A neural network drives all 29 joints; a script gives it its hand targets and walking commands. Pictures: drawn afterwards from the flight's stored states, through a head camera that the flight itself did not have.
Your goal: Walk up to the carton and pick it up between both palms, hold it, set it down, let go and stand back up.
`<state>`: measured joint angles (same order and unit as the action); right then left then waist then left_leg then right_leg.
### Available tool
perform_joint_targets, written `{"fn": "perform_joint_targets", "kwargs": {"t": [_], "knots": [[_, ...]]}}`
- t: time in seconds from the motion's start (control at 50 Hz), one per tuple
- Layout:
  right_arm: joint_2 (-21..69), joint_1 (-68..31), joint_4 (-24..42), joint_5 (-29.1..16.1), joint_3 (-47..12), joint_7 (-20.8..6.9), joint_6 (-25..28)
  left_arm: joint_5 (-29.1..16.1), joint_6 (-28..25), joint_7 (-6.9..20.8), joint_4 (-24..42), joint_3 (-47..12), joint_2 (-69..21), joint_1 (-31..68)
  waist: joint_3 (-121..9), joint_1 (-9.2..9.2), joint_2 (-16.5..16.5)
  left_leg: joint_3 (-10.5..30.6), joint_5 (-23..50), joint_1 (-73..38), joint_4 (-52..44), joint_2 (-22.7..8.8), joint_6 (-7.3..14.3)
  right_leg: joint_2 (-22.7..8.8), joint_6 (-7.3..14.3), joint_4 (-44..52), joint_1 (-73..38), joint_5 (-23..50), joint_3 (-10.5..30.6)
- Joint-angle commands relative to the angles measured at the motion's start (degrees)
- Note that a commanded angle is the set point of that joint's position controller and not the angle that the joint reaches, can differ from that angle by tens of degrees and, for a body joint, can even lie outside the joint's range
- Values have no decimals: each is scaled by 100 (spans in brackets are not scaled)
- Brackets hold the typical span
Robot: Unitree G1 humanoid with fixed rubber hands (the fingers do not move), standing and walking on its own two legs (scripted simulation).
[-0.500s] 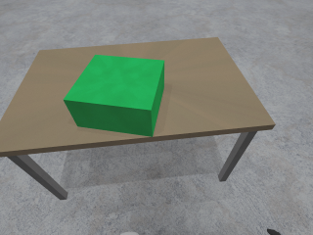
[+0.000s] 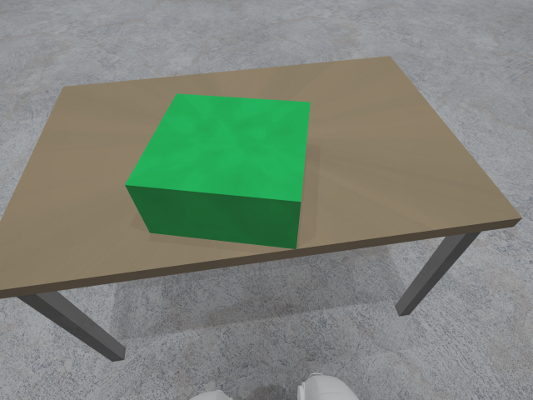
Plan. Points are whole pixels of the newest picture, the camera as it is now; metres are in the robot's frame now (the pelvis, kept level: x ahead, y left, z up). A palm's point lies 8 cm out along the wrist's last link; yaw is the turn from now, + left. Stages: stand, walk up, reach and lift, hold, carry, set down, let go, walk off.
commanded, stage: walk up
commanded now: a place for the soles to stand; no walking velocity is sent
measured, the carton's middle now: (232, 165) +0.58 +0.06 -0.03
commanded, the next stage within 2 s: none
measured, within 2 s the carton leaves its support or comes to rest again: neither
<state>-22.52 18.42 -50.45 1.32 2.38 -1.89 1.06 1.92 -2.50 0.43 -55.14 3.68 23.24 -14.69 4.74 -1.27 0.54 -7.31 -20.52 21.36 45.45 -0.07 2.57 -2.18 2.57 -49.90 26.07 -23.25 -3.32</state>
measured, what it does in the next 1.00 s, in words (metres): steps on the spot: right foot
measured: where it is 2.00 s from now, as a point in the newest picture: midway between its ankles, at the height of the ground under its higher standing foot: outside the picture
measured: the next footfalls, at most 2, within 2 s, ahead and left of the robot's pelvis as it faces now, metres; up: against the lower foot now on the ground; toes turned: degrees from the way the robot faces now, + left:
right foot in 0.02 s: +0.14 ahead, -0.12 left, +0.00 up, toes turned +2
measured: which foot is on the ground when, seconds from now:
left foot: down 0.00-1.00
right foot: up 0.00-0.00, down 0.02-1.00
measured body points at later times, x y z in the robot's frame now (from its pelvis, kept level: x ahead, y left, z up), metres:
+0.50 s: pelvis +0.06 +0.02 +0.02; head +0.07 +0.03 +0.47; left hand +0.16 +0.33 -0.10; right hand +0.17 -0.28 -0.09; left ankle +0.06 +0.13 -0.70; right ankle +0.08 -0.09 -0.70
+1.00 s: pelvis +0.08 +0.03 +0.04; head +0.09 +0.03 +0.49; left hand +0.14 +0.31 -0.10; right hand +0.20 -0.26 -0.09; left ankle +0.06 +0.13 -0.70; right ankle +0.08 -0.09 -0.70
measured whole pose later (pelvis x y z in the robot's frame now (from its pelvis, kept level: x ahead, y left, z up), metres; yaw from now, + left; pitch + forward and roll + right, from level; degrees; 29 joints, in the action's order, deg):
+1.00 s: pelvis +0.08 +0.03 +0.04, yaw +3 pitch -3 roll +0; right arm -19.2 4.3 -64.7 0.4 -0.6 0.1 1.9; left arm 0.8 -0.4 0.4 -64.6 1.7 17.1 -6.2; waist 3.0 1.8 -0.2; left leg 0.2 -15.2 5.7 23.7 0.9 1.1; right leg -1.8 -0.1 -22.9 6.3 -13.8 -5.7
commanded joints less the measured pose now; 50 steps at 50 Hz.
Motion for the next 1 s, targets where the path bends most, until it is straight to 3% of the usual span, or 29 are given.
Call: {"fn": "perform_joint_targets", "kwargs": {"t": [0.0,0.02,0.04,0.06,0.08,0.1,0.12,0.16,0.2,0.22,0.26,0.28,0.3,0.32,0.36,0.4,0.42,0.46,0.54,0.58,0.6,0.62,0.64,0.72,0.82,0.86,0.92,0.96,0.98], "knots": [[-1192,-416,455,-30,190,145,176,3,-144,-107,274,370,1130,-476,-407,500,-136,1772,-768,1825,-1432,-1375,412,-147,214,1362,-2043,-5,792],[-1065,-291,404,-39,149,150,184,29,-163,-115,475,446,1477,-41,-234,401,957,1135,-1037,2085,-631,-621,-51,-1151,650,2798,-1774,-1453,2625],[-1328,-654,301,-30,258,190,123,0,-210,-97,491,454,1751,-32,10,484,716,605,-1058,1357,442,-158,-252,-1962,1233,3412,-737,-2323,3900],[-1416,-547,166,-38,320,217,84,-59,-220,-119,480,458,1720,94,-22,434,355,877,-1047,1318,811,-272,-245,-1880,1239,3369,-848,-2280,3696],[-1397,-504,87,-104,291,232,121,-55,-192,-165,505,390,1628,81,35,468,549,902,-998,1481,773,-158,-211,-1774,1146,3241,-1080,-1305,3364],[-1215,-438,-48,-115,267,236,116,-61,-172,-192,390,425,1606,67,-291,462,658,1098,-988,1189,836,-294,-157,-1791,1054,3075,-1196,-991,3158],[-1205,-93,-180,-113,265,246,116,-80,-171,-164,394,407,1460,216,-480,329,1112,1126,-805,1084,692,-308,-125,-1612,924,3053,-1263,-899,2744],[-1184,-124,-294,-119,234,267,212,-33,-128,-151,527,309,1383,514,-529,157,874,979,-602,571,88,-266,-130,-1528,909,2652,-1167,549,2340],[-1205,-78,-435,-22,275,278,315,-39,-54,-109,530,218,1230,700,-539,-58,436,815,-138,-774,-1139,-160,-40,-1232,602,2135,-184,833,1557],[-1405,-143,-451,-19,262,296,344,-106,-39,-79,503,132,940,1014,-403,-16,-264,1937,164,-778,-1646,-595,132,-743,211,1619,93,1123,1091],[-1509,-384,-344,-97,249,306,408,-170,2,-114,395,142,942,1097,-352,90,-424,3193,1365,-649,-2040,-1532,675,-74,-99,739,-79,521,402],[-1569,-402,-390,-83,221,307,421,-211,-2,-119,259,118,906,985,-479,177,-120,3180,2094,-653,-1952,-1642,867,-69,-132,983,-474,423,471],[-1550,-678,-361,-89,181,316,431,-206,-15,-118,168,94,832,909,-602,265,-476,2760,2459,-739,-1731,-1474,807,-199,-64,1273,-692,763,574],[-1350,-836,-413,-136,123,327,412,-184,-60,-113,59,130,917,919,-596,319,-264,2329,2808,-592,-1654,-1275,566,-236,-24,1503,-1059,1251,577],[-1232,-1104,-443,-168,11,305,375,-195,-79,-104,-22,162,996,793,-927,383,-413,1468,2427,-376,-1352,-795,119,-604,198,2056,-1787,2231,1032],[-1248,-1146,-549,-134,24,320,333,-207,-79,-76,-15,136,1073,1090,-818,238,-386,1257,2077,-650,-1470,-577,62,-816,341,2036,-1422,2415,1082],[-1167,-1149,-630,-147,7,322,331,-217,-27,-58,-87,106,984,1311,-646,188,-120,1409,1927,-641,-1717,-661,40,-610,218,1941,-1506,2234,776],[-1177,-1153,-629,-150,8,308,359,-202,11,-65,-120,57,854,1336,-832,250,-304,1661,2410,-847,-1912,-920,115,-429,71,1990,-1563,1936,588],[-1176,-1494,-731,-122,-31,309,349,-193,33,-43,-287,69,810,1352,-996,288,-160,1477,2789,-1143,-1945,-827,101,-447,13,2339,-1914,2098,470],[-1210,-1568,-771,-89,-28,315,336,-195,76,-34,-289,11,762,1605,-848,240,-533,1583,2782,-1183,-2306,-918,1,-409,-26,2319,-1800,1810,433],[-1248,-1586,-775,-77,-9,319,324,-190,79,-23,-272,0,749,1501,-718,305,-335,1640,3080,-1213,-2337,-949,0,-460,-81,2499,-1715,1878,442],[-1188,-1735,-791,-71,-8,318,309,-191,94,-28,-371,21,759,1493,-668,278,-494,1690,2662,-1193,-2481,-998,25,-471,-103,2630,-1820,1688,499],[-1105,-1838,-691,-118,-53,312,316,-201,82,-32,-386,15,770,1324,-831,404,-330,1606,2499,-1285,-2437,-880,88,-491,-96,2748,-1956,1704,468],[-1034,-1750,-799,-94,-47,267,271,-123,45,-5,-436,19,688,1366,-798,250,245,1288,2277,-1314,-2391,-655,8,-576,-84,2920,-2074,2180,432],[-965,-1875,-971,-130,-38,275,241,-145,7,-49,-523,17,762,1310,-809,259,-124,1264,2409,-1513,-2470,-684,-36,-639,-74,3047,-2139,2332,479],[-970,-1840,-987,-123,-30,292,234,-125,47,-85,-488,78,816,1393,-716,255,247,1325,2512,-1480,-2552,-650,-24,-625,-119,3031,-2197,2383,439],[-1044,-1905,-996,-92,-38,297,229,-123,42,-85,-449,-14,634,1297,-710,279,-245,1322,2430,-1371,-2453,-639,39,-644,-91,3125,-2190,2192,475],[-989,-1755,-1028,-91,-61,262,227,-115,41,-60,-522,17,661,1262,-776,235,192,1345,2583,-1593,-2515,-650,43,-630,-136,3145,-2161,2197,403],[-934,-1599,-1011,-122,-48,280,224,-106,36,-47,-468,-13,590,1377,-689,165,2,1315,2421,-1381,-2567,-626,-58,-603,-143,3075,-2226,2175,541]]}}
